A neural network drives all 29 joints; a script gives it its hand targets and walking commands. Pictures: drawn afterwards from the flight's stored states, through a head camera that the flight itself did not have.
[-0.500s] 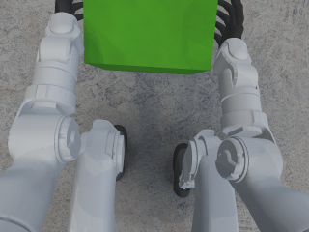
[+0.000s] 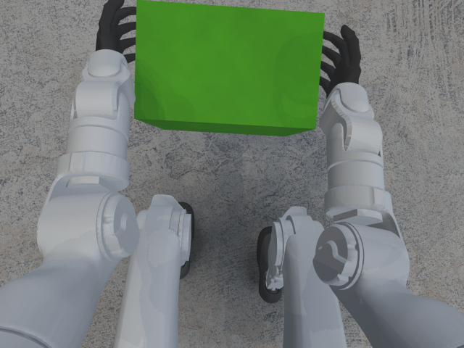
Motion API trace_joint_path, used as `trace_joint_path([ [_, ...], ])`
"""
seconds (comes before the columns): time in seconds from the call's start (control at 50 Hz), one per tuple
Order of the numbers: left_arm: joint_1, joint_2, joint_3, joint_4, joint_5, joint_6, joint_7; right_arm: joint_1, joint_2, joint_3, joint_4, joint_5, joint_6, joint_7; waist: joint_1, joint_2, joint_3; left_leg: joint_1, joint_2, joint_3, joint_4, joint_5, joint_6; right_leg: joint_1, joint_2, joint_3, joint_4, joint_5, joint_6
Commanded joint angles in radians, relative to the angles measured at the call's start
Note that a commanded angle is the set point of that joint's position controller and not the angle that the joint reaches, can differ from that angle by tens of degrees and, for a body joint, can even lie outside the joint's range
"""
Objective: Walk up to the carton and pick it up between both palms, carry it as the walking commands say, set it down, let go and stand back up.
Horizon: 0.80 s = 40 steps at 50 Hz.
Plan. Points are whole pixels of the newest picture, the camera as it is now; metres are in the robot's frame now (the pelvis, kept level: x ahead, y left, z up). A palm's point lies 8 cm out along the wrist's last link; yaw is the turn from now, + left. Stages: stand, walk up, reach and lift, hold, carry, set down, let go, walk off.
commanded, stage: reach and lift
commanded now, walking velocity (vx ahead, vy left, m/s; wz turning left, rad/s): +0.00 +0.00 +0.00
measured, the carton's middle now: (227, 83) +0.52 +0.05 -0.16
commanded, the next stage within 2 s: none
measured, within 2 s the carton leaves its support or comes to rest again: neither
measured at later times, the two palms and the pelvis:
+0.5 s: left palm (92, 41) +0.49 +0.21 +0.00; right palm (376, 76) +0.49 -0.12 +0.00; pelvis +0.01 +0.00 +0.06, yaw +1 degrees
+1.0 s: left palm (61, 21) +0.47 +0.21 +0.07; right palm (427, 65) +0.47 -0.13 +0.08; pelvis +0.03 +0.01 +0.12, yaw +2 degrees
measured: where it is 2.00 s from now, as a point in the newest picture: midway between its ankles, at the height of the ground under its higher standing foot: (224, 265)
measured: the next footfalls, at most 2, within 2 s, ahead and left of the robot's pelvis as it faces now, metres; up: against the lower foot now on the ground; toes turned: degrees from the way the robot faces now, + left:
none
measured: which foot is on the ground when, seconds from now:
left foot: down 0.00-1.00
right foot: down 0.00-1.00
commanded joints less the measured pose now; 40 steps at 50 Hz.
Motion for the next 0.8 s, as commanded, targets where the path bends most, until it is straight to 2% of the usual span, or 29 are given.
trace_joint_path([
  [0.0,-0.529,-1.01,-0.437,-0.023,-0.157,-0.014,-0.404,-0.679,0.926,0.558,-0.024,0.146,0.0,0.318,0.022,0.07,-1.108,0.869,-0.138,0.109,-0.12,0.185,0.011,0.367,0.129,-0.088,-0.232,0.18,-0.029],
  [0.12,-0.491,-1.045,-0.471,-0.048,-0.164,-0.01,-0.401,-0.649,0.953,0.595,-0.046,0.155,0.004,0.327,0.024,0.064,-1.147,0.929,-0.144,0.106,-0.158,0.221,0.009,0.413,0.133,-0.088,-0.266,0.214,-0.028],
  [0.42,-0.416,-1.087,-0.416,-0.007,-0.108,0.004,-0.395,-0.561,0.954,0.528,0.022,0.101,0.01,0.358,0.006,0.084,-1.038,1.034,-0.146,0.091,-0.281,0.155,0.005,0.42,0.134,-0.086,-0.38,0.147,-0.038],
  [0.78,-0.309,-1.156,-0.448,-0.038,-0.097,0.008,-0.396,-0.457,1.0,0.552,0.019,0.089,0.009,0.389,0.001,0.082,-1.014,1.203,-0.151,0.079,-0.416,0.176,0.002,0.549,0.137,-0.075,-0.513,0.163,-0.041],
])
